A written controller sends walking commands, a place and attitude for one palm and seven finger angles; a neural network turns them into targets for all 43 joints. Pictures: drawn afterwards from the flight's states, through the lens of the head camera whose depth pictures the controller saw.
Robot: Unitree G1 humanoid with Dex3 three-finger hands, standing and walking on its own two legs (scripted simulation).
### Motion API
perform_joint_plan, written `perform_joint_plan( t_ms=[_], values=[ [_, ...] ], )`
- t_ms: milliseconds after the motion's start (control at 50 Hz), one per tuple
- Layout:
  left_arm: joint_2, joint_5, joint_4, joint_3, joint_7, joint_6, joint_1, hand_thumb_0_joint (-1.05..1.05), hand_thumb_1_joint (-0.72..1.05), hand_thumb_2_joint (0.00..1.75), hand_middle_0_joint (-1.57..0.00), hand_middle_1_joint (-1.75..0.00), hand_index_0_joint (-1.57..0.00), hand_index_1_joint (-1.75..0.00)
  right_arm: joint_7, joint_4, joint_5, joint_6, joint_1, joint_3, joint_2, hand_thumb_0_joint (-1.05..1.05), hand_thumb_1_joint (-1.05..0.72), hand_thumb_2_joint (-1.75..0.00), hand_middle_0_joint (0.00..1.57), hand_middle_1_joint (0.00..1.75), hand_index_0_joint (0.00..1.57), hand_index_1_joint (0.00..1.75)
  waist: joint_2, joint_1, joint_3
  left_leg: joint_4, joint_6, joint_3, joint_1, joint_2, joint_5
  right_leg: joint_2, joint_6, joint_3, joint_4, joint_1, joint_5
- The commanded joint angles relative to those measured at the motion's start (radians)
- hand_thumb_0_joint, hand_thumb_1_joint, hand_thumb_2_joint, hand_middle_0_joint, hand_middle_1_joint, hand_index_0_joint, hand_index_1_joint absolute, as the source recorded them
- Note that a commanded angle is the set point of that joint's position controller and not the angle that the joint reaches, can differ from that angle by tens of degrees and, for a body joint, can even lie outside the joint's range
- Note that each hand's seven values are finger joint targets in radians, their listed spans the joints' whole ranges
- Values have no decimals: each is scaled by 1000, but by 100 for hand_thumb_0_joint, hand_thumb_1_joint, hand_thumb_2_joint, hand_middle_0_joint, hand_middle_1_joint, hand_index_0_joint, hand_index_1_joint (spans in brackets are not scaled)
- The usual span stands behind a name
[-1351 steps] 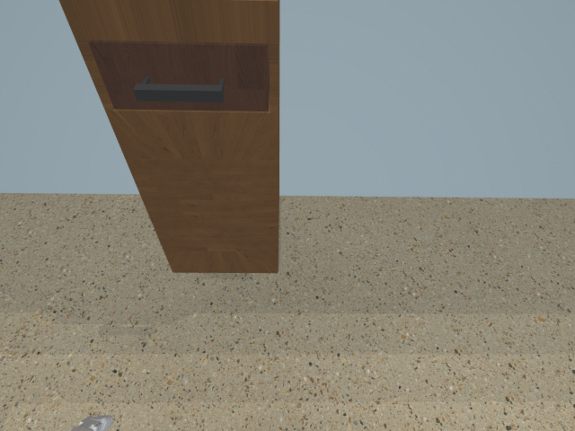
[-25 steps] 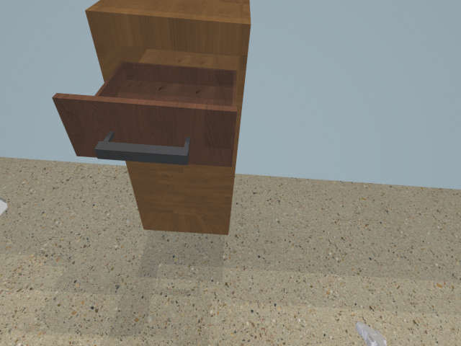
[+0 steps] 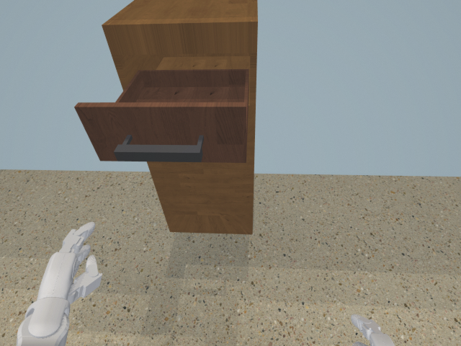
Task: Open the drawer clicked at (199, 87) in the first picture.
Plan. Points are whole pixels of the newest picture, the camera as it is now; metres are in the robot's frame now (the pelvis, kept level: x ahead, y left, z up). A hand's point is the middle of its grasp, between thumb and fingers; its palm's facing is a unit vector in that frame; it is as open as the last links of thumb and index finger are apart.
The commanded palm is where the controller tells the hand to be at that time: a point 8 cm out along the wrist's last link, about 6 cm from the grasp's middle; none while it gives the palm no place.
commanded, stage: let the arm hang, fingers relaxed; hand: left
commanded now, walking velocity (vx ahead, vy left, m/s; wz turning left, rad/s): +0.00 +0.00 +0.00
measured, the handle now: (161, 146) +0.52 +0.19 +0.08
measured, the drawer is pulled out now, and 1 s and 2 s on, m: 0.29 0.29 0.29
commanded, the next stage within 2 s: look to check the result in 0.96 s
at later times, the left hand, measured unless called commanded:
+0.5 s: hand out of the picture -0.10 +0.18 -0.15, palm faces +0.04 -0.96 -0.26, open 7.3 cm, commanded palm none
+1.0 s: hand out of the picture +0.07 +0.16 -0.15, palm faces +0.01 -0.98 -0.22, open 7.4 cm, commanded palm none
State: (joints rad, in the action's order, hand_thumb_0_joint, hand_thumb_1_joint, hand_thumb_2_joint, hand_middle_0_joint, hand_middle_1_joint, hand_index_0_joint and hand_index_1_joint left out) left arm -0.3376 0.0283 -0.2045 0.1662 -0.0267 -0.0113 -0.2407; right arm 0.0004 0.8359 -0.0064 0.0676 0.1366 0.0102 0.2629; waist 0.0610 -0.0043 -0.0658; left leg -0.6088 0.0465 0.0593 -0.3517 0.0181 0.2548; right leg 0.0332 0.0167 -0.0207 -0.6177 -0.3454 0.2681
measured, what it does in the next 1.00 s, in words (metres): stands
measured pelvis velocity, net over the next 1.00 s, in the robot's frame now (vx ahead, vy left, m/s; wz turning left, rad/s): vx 0.01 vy -0.03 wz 0.01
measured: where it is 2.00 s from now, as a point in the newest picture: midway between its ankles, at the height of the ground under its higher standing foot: outside the picture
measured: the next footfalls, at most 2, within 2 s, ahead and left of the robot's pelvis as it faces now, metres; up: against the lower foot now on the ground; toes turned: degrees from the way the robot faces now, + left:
none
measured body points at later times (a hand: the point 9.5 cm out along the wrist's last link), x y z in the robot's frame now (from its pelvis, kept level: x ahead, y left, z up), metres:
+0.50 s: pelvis +0.00 -0.02 +0.01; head +0.01 -0.03 +0.46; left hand -0.10 +0.23 -0.13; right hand -0.05 -0.24 -0.15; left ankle +0.04 +0.09 -0.73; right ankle +0.04 -0.13 -0.73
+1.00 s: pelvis +0.01 -0.03 +0.02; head +0.02 -0.03 +0.47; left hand +0.07 +0.21 -0.13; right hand +0.00 -0.26 -0.14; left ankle +0.04 +0.09 -0.73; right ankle +0.04 -0.13 -0.73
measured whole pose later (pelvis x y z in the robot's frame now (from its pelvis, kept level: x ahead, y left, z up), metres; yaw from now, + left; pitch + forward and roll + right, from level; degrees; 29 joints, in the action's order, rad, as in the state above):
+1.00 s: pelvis +0.01 -0.03 +0.02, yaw +0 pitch -3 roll +0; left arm -0.18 0.01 -1.09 0.01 -0.02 0.00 -0.17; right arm -0.02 1.12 -0.02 -0.01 0.28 0.03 0.17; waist 0.01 -0.02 0.06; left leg -0.41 0.00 0.03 -0.19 -0.02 0.17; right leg -0.01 -0.03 -0.05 -0.40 -0.17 0.18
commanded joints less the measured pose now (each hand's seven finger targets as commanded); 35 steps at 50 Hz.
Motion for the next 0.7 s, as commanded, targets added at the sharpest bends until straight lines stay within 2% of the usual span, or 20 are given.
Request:
perform_joint_plan(
  t_ms=[0,40,60,80,100,120,140,160,220,260,280,340,500,540,560,620,680],
  values=[
    [-60,11,-284,-84,22,32,-46,0,90,90,-20,-30,-20,-30,-7,-41,-13,-31,25,33,129,0,-90,-90,20,30,20,30,-219,-5,71,124,8,-143,-9,-95,-85,78,-62,113,164,53,-58],
    [-68,4,-429,-108,19,33,-16,0,90,90,-20,-30,-20,-30,-5,0,-16,-57,44,21,101,0,-90,-90,20,30,20,30,-161,-13,116,136,-4,-121,39,-68,15,94,-73,146,248,-4,94],
    [-61,-1,-493,-121,16,32,-10,0,90,90,-20,-30,-20,-30,-4,22,-15,-67,60,16,89,0,-90,-90,20,30,20,30,-68,-18,126,167,-9,-120,70,-74,43,84,-73,139,266,-25,154],
    [-50,-6,-551,-129,16,32,-17,0,90,90,-20,-30,-20,-30,-5,44,-17,-71,72,12,77,0,-90,-90,20,30,20,30,22,-19,127,215,-9,-140,67,-86,96,63,-67,130,259,-12,171],
    [-45,-8,-605,-131,16,29,-36,0,90,90,-20,-30,-20,-30,-7,62,-16,-72,82,10,73,0,-90,-90,20,30,20,30,56,-10,129,257,-9,-154,42,-99,147,47,-60,118,252,23,153],
    [-37,-10,-655,-131,17,24,-66,0,90,90,-20,-30,-20,-30,-10,80,-13,-71,93,10,73,0,-90,-90,20,30,20,30,84,-2,97,276,-9,-161,38,-104,166,44,-61,111,249,72,115],
    [-7,-10,-695,-119,14,21,-97,0,90,90,-20,-30,-20,-30,-15,93,-17,-72,103,16,62,0,-90,-90,20,30,20,30,140,4,76,295,-8,-165,37,-111,185,37,-63,95,242,103,83],
    [-13,-11,-730,-123,13,20,-115,0,90,90,-20,-30,-20,-30,-18,104,-12,-75,114,18,66,0,-90,-90,20,30,20,30,140,9,68,307,-8,-171,50,-119,184,32,-64,77,243,126,53],
    [12,-15,-812,-139,12,15,-144,0,90,90,-20,-30,-20,-30,-26,155,-6,-74,176,17,47,0,-90,-90,20,30,20,30,86,3,71,311,-8,-164,77,-125,147,41,-65,68,259,130,13],
    [21,-17,-853,-145,8,11,-156,0,90,90,-20,-30,-20,-30,-29,182,-1,-78,207,18,36,0,-90,-90,20,30,20,30,21,-2,104,302,-6,-157,103,-127,101,47,-68,64,281,102,11],
    [28,-17,-868,-149,6,12,-155,0,90,90,-20,-30,-20,-30,-31,198,-2,-79,228,18,28,0,-90,-90,20,30,20,30,2,-7,128,302,-6,-153,106,-128,99,48,-68,63,289,88,25],
    [25,-19,-903,-149,0,14,-170,0,90,90,-20,-30,-20,-30,-32,231,-1,-83,265,19,21,0,-90,-90,20,30,20,30,-25,-8,143,301,-5,-149,110,-123,106,51,-70,65,300,77,72],
    [19,-16,-917,-138,-10,15,-149,0,90,90,-20,-30,-20,-30,-28,262,-8,-90,277,27,5,0,-90,-90,20,30,20,30,-105,-8,205,272,-3,-118,94,-100,103,58,-74,90,337,25,196],
    [16,-15,-908,-134,-11,13,-130,0,90,90,-20,-30,-20,-30,-27,266,-9,-87,277,28,-1,0,-90,-90,20,30,20,30,-102,-11,203,264,-6,-113,104,-96,76,61,-77,95,336,21,190],
    [17,-16,-906,-134,-12,12,-135,0,90,90,-20,-30,-20,-30,-26,265,-8,-88,270,28,-9,0,-90,-90,20,30,20,30,-100,-5,202,257,-6,-109,114,-95,73,61,-76,95,347,15,204],
    [11,-14,-888,-128,-11,14,-92,0,90,90,-20,-30,-20,-30,-25,269,-12,-87,266,28,-14,0,-90,-90,20,30,20,30,-91,-11,229,251,-10,-101,91,-89,64,66,-76,104,351,15,200],
    [17,-14,-879,-127,-11,9,-70,0,90,90,-20,-30,-20,-30,-25,264,-14,-81,256,27,-22,0,-90,-90,20,30,20,30,-74,-10,205,257,-11,-105,103,-97,23,65,-75,98,340,46,141]
  ],
)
